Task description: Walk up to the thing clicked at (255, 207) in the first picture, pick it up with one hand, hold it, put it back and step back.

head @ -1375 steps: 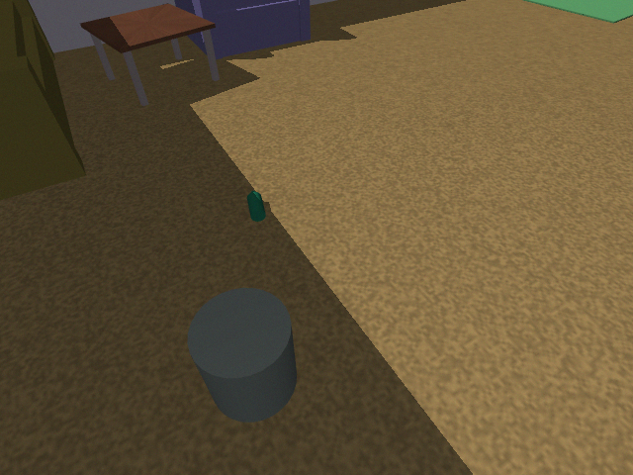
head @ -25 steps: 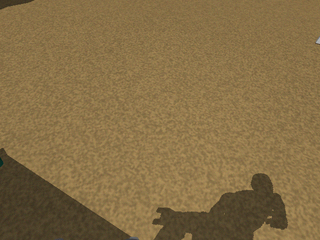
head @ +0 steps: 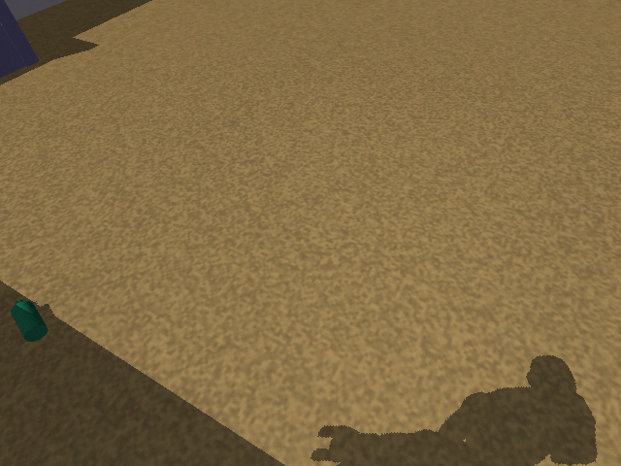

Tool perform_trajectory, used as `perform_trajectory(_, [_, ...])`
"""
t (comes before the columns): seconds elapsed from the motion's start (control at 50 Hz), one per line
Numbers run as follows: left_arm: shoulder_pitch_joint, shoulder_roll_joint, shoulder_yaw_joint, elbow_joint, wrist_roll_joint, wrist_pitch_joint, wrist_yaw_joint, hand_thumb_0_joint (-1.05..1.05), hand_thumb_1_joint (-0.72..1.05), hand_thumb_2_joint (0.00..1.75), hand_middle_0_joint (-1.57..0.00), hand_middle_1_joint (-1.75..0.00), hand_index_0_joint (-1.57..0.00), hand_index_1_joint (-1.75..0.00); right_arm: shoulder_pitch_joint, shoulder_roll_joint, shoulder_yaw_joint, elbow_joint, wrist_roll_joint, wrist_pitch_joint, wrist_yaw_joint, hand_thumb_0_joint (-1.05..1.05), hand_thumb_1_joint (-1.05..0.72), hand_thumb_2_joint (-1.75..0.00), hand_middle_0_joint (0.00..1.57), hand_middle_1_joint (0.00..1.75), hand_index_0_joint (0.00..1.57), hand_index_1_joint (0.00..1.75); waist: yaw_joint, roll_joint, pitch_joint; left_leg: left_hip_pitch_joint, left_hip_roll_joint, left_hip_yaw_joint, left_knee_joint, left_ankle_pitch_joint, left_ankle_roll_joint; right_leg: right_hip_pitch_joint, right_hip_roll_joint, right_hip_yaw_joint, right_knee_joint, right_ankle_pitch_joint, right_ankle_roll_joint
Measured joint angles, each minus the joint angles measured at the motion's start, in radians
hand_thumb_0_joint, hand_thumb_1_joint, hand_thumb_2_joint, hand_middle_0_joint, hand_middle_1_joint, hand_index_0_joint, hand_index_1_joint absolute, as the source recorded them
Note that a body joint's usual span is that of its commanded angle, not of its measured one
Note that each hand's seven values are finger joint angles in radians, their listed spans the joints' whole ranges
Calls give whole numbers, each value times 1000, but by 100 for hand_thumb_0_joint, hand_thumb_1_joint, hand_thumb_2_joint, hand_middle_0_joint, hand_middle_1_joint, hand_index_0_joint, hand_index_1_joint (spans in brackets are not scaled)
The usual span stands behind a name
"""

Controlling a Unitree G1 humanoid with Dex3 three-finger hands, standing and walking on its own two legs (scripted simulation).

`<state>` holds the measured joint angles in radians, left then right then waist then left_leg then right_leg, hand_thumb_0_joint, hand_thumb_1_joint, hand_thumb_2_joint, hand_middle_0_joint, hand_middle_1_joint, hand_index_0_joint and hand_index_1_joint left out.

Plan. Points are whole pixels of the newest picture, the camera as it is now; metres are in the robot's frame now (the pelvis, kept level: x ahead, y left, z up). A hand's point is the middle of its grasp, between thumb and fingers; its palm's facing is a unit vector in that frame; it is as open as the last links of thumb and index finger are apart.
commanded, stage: walk up
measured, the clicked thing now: (27, 317) +0.69 +1.10 -0.72
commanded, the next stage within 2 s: stand in 0.50 s
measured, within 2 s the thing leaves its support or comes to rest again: neither
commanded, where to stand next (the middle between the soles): +0.09 +0.01 m, yaw +0 degrees
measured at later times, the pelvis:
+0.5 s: pelvis +0.01 +0.00 +0.02, yaw +1 degrees
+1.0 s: pelvis +0.00 -0.01 +0.02, yaw +0 degrees
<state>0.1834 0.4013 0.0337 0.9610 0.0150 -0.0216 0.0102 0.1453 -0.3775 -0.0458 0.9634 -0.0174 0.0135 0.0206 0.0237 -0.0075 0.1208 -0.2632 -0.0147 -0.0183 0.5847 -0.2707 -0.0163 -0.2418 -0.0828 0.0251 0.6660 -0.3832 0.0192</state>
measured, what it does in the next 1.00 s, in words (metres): stands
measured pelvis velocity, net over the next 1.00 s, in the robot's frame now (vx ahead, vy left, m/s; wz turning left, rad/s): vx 0.00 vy -0.01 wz -0.01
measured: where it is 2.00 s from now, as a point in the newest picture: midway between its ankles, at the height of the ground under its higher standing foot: outside the picture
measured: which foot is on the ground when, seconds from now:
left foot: down 0.00-1.00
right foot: down 0.00-1.00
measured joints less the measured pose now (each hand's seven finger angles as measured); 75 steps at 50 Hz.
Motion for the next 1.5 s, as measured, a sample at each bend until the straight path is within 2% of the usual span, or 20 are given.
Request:
perform_trajectory(0.02, [-5, 2, -2, 5, -1, -1, 0, 1, 90, 90, -20, -30, -20, -30, 6, 5, 4, 9, 2, -1, 2, 1, -91, -90, 20, 30, 20, 30, -3, 2, -5, -3, 8, -5, 5, -3, -1, 9, 11, -3, -20, 11, -5])
perform_trajectory(0.08, [-5, -1, -7, 23, 2, -8, -6, 1, 90, 90, -20, -30, -20, -30, 16, 19, 17, 37, 6, 8, 6, 1, -91, -90, 20, 30, 20, 30, -12, 8, -31, 1, 31, -19, 5, -3, -5, 40, 35, -15, -78, 51, 16])
perform_trajectory(0.24, [-13, -26, -22, 72, 0, -3, -21, 1, 90, 90, -20, -30, -20, -30, 24, 22, 27, 83, 4, -6, 10, 1, -90, -90, 20, 30, 20, 30, -27, 2, -87, 31, 31, -21, -57, 23, -6, 77, 35, -20, -153, 83, 9])
perform_trajectory(0.36, [-28, -31, -22, 103, -2, -10, -22, 1, 90, 90, -20, -30, -20, -30, 3, 26, 33, 102, 9, -17, 4, 1, -90, -90, 20, 30, 20, 30, -26, 5, -81, 54, 40, -28, -106, 46, -13, 108, 42, -28, -217, 114, 19])
perform_trajectory(0.72, [-85, -40, -30, 162, -8, 0, -15, 1, 90, 90, -20, -30, -20, -30, -88, 23, 33, 144, 14, -16, -11, 1, -91, -90, 20, 30, 20, 30, -23, 11, -48, 104, 51, -21, -214, 102, -25, 145, 51, -23, -307, 164, 14])
perform_trajectory(1.5, [-67, -44, -33, 165, -4, 11, -20, 1, 90, 90, -20, -30, -20, -30, -44, 25, 34, 191, 8, -14, -11, 1, -91, -90, 20, 30, 20, 30, -30, 3, -65, 108, 55, -9, -249, 126, -28, 135, 54, -11, -323, 183, 11])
